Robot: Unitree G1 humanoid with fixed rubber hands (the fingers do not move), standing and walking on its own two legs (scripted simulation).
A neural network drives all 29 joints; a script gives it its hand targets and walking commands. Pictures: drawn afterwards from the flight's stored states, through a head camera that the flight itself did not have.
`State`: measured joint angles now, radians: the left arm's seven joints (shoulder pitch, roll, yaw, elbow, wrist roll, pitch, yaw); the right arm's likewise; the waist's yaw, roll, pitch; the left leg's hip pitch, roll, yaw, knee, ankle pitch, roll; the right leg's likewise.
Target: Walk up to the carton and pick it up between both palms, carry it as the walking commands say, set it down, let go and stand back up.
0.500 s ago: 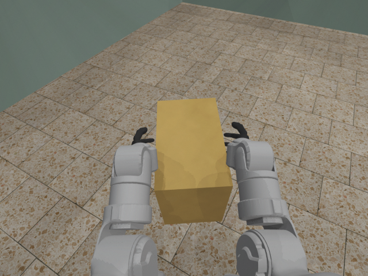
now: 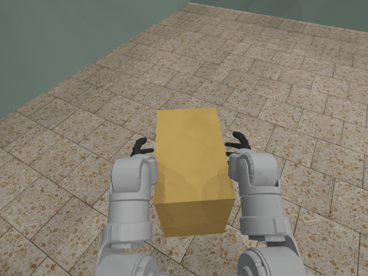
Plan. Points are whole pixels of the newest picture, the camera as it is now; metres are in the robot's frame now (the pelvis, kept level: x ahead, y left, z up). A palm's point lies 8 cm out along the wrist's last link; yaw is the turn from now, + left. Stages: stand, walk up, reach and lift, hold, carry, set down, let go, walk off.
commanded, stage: carry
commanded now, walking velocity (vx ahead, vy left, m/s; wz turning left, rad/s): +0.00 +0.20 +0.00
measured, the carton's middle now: (190, 171) +0.35 +0.01 +0.01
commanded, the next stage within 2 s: none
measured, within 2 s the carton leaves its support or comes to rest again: neither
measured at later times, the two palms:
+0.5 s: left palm (171, 162) +0.32 +0.05 +0.10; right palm (277, 158) +0.33 -0.17 +0.10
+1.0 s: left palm (187, 165) +0.32 +0.02 +0.08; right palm (293, 166) +0.31 -0.20 +0.09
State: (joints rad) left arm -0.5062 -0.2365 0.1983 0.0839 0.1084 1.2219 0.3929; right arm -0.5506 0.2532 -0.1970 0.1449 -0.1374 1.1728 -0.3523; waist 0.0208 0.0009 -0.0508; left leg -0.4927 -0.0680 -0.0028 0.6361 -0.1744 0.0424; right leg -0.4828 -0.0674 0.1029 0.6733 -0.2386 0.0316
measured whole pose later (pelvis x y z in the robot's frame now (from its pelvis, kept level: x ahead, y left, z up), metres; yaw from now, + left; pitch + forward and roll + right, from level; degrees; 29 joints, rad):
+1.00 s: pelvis +0.00 -0.08 +0.00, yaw -3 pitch +2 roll +1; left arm -0.51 -0.24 0.20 0.01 0.12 1.24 0.38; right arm -0.56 0.26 -0.18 0.08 -0.11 1.19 -0.37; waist 0.00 -0.01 -0.01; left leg -0.50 0.08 -0.03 0.66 -0.20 -0.08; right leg -0.52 0.06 0.05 0.71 -0.22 -0.03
